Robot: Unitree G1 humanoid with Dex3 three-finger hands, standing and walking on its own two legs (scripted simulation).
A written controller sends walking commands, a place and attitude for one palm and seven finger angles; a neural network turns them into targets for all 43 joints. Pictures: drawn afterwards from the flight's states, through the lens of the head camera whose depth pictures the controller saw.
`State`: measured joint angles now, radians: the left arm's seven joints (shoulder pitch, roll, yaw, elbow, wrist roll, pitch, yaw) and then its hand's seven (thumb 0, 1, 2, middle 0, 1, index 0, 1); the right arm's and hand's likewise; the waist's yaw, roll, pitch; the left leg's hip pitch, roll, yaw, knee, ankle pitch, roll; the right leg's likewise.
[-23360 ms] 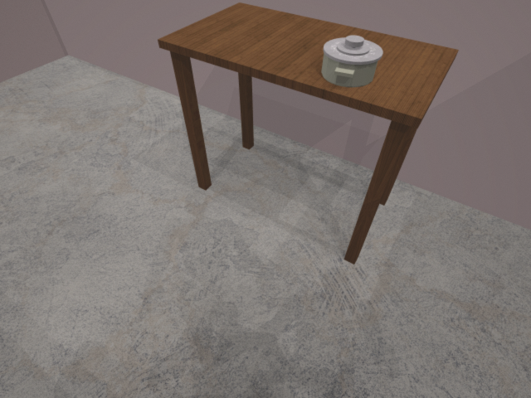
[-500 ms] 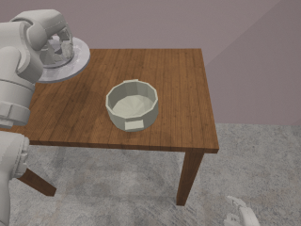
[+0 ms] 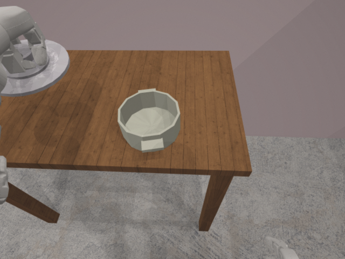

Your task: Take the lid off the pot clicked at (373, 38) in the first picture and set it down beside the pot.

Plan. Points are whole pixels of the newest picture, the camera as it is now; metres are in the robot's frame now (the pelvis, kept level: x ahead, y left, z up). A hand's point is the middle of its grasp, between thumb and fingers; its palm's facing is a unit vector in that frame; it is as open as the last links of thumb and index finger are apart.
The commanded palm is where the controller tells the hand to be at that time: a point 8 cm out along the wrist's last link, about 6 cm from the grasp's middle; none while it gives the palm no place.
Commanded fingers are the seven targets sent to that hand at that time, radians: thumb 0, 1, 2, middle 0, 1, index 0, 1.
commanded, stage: move the lid sideways beside the pot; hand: left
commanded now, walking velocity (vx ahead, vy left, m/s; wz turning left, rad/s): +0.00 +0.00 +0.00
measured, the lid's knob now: (19, 54) +0.46 +0.32 +0.24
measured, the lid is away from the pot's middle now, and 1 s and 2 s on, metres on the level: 0.25 0.25 0.24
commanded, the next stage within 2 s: lower the lid onto the table in 0.18 s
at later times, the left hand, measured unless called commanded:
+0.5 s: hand (25, 57) +0.45 +0.30 +0.24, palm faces -0.21 -0.03 -0.98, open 4.4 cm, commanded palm +0.42 +0.30 +0.32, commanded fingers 0.00 0.52 1.17 -0.75 -0.89 -1.22 -1.10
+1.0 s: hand (31, 79) +0.43 +0.30 +0.20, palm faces -0.28 -0.05 -0.96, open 4.4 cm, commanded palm +0.42 +0.30 +0.28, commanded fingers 0.00 0.52 1.17 -0.75 -0.89 -1.22 -1.10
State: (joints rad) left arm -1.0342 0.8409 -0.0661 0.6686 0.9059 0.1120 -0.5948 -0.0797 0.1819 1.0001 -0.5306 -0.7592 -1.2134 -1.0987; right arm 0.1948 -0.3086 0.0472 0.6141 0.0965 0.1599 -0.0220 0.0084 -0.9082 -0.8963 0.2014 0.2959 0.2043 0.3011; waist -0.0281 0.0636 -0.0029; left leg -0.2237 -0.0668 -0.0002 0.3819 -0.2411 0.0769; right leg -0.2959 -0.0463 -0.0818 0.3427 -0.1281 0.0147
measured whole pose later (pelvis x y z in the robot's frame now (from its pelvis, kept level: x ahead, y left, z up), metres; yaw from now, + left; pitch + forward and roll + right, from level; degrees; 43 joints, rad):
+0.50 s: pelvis +0.01 +0.01 +0.00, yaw +1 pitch +6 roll -1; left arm -1.05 0.80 -0.10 0.68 0.92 0.14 -0.59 -0.08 0.18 1.00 -0.53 -0.76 -1.21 -1.10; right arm 0.18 -0.29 0.05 0.62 0.09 0.15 -0.01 0.01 -0.91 -0.90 0.20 0.30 0.21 0.30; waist -0.02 0.07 -0.01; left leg -0.22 -0.08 -0.01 0.37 -0.24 0.08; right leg -0.29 -0.05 -0.09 0.33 -0.13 0.01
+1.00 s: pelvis +0.00 +0.00 +0.00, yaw +1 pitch +5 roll -1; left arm -0.94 0.80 -0.08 0.68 0.90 0.11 -0.57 -0.08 0.19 1.00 -0.53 -0.76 -1.21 -1.10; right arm 0.19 -0.31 0.05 0.61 0.09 0.14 -0.02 0.01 -0.91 -0.90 0.20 0.30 0.20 0.30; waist -0.03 0.06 0.01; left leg -0.23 -0.06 -0.01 0.40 -0.25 0.07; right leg -0.29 -0.04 -0.09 0.34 -0.14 0.01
